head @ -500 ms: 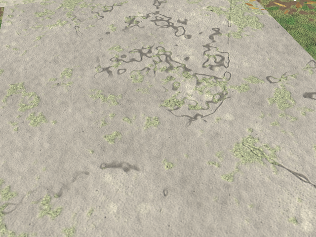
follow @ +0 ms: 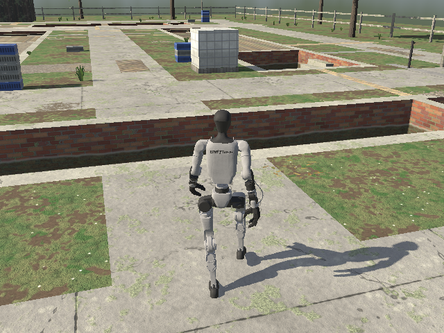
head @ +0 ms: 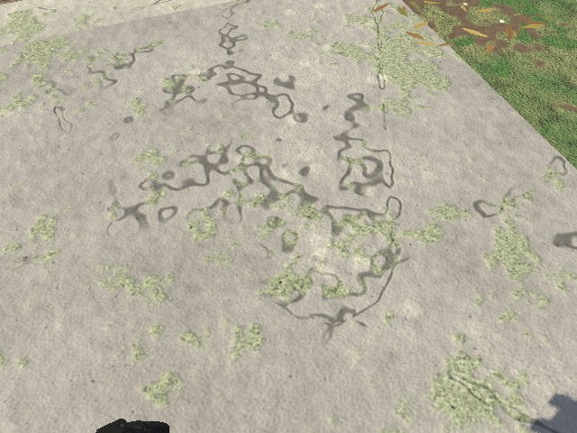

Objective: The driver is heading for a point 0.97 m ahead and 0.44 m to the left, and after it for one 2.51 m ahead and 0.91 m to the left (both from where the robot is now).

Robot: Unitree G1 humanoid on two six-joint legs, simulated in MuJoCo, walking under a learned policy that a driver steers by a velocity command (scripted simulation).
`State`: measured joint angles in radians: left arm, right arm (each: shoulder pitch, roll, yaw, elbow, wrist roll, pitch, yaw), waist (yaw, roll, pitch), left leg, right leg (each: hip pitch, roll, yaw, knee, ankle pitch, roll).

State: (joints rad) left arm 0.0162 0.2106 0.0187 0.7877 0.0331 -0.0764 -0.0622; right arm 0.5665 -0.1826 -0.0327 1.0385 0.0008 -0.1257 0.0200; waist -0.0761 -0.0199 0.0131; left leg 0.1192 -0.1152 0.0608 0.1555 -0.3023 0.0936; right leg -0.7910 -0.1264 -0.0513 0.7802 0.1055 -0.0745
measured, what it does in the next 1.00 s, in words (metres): walks ahead, turning left: right foot, then left foot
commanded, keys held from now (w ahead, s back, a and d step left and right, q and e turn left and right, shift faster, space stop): w+q+shift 0.96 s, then w+e+shift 0.04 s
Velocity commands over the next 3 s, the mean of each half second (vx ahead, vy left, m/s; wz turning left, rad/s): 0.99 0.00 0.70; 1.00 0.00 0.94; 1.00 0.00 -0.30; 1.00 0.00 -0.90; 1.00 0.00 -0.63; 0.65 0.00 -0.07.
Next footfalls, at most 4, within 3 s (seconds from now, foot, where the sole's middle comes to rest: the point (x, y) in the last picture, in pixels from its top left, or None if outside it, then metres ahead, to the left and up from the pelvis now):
0.14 right None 0.35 -0.10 -0.77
0.60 left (208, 348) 0.71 0.18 -0.77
1.04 right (154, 219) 1.14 0.35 -0.77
1.44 left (20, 217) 1.18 0.75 -0.77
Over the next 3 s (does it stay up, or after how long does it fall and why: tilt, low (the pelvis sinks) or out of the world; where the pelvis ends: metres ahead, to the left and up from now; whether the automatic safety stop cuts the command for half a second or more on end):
stays up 2.29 0.85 -0.01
